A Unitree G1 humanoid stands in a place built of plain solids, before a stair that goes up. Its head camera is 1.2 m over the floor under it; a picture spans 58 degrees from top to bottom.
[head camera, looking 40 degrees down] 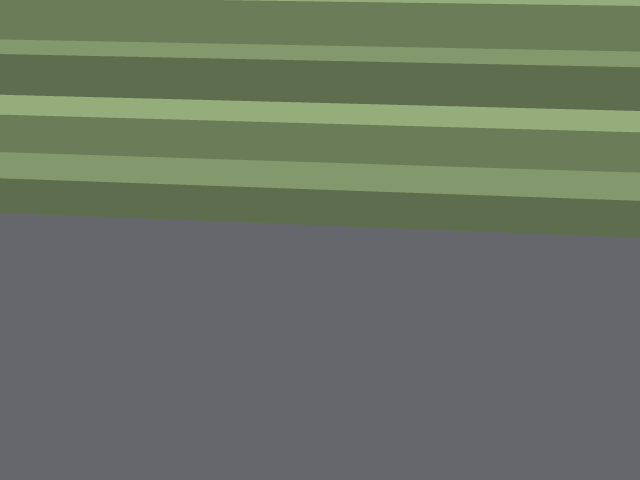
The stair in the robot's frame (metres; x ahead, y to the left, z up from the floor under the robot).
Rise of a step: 0.19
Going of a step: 0.23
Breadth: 3.28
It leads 4 degrees to the right of straight ahead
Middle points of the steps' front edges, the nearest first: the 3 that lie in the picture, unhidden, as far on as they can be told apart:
1.54 0.08 0.19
1.76 0.06 0.38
1.99 0.05 0.57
